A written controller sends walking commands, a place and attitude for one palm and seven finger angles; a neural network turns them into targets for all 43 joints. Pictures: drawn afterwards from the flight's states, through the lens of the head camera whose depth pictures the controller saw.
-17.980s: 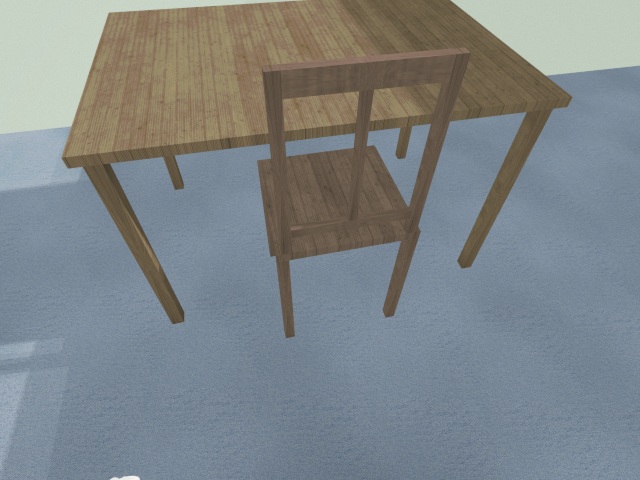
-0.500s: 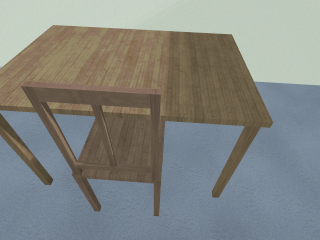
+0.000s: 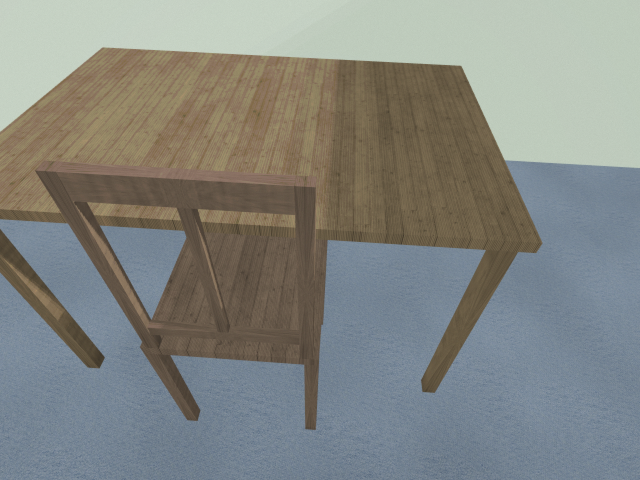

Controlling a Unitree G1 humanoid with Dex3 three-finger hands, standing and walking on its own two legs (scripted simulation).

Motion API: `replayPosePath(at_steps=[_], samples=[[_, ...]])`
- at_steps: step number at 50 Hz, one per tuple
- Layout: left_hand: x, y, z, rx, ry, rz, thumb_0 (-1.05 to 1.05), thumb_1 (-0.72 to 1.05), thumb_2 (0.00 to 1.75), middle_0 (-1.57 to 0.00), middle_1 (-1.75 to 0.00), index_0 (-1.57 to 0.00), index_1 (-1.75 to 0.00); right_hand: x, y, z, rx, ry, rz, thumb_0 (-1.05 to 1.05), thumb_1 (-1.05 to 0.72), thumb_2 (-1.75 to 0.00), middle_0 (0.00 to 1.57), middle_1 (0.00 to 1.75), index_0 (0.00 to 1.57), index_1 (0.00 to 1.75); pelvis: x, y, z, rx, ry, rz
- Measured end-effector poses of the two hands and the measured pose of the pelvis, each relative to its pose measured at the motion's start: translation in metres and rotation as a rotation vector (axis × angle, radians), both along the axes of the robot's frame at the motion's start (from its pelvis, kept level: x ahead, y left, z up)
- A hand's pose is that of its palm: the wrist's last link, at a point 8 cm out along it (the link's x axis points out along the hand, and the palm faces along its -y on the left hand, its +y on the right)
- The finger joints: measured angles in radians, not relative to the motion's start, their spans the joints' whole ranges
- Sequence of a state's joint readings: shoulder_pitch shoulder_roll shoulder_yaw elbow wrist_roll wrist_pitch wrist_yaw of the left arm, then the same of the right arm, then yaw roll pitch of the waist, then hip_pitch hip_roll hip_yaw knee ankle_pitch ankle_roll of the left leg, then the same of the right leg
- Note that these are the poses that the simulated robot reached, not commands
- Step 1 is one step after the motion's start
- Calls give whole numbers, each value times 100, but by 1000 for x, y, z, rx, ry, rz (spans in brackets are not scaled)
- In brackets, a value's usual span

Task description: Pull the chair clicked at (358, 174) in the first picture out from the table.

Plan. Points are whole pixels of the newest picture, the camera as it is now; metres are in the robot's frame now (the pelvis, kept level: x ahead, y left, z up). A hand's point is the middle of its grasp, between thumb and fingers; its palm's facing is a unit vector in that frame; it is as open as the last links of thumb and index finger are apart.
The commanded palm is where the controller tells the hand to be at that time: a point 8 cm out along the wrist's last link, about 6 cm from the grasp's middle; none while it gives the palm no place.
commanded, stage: look again from close up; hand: left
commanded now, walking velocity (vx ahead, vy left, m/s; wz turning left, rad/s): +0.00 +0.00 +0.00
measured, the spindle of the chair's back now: (208, 277) +0.44 +0.22 -0.06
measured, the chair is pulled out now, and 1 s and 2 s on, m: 0.00 0.00 0.00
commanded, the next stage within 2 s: raise the hand toward the chair's back in 0.72 s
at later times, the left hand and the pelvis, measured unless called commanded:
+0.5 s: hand out of the picture -0.03 +0.14 -0.18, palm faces +0.05 -0.99 -0.15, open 7.4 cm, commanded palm none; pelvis +0.00 -0.01 +0.00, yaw +0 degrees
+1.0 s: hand out of the picture +0.12 +0.19 -0.09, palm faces +0.18 -0.95 -0.25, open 7.5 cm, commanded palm +0.10 +0.20 -0.07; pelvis -0.02 -0.01 -0.01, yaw +2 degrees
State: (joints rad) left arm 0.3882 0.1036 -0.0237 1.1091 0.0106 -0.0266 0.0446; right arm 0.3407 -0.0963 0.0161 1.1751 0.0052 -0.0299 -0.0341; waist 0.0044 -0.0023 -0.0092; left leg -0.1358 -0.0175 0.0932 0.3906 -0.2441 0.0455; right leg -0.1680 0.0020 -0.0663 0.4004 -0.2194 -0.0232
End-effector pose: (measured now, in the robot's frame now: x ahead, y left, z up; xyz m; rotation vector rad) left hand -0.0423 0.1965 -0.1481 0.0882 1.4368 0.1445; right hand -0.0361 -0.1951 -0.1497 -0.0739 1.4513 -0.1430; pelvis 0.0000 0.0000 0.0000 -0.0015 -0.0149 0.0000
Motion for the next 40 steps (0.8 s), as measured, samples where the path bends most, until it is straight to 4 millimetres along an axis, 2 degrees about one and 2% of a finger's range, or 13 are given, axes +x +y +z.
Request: replayPosePath(at_steps=[20, 40], samples=[[6, -4, 1, 5, -16, 0, 1, 91, 90, -20, -30, -20, -29, 3, -3, -1, 8, -4, 0, 1, -91, -90, 20, 30, 20, 30, 2, -5, 0, 1, 2, 1], [2, -10, 0, 2, -9, 7, 1, 91, 90, -20, -30, -20, -29, 2, -8, -1, 3, -2, 1, 1, -91, -90, 20, 30, 20, 30, 2, -10, 0, 0, 2, 5]])
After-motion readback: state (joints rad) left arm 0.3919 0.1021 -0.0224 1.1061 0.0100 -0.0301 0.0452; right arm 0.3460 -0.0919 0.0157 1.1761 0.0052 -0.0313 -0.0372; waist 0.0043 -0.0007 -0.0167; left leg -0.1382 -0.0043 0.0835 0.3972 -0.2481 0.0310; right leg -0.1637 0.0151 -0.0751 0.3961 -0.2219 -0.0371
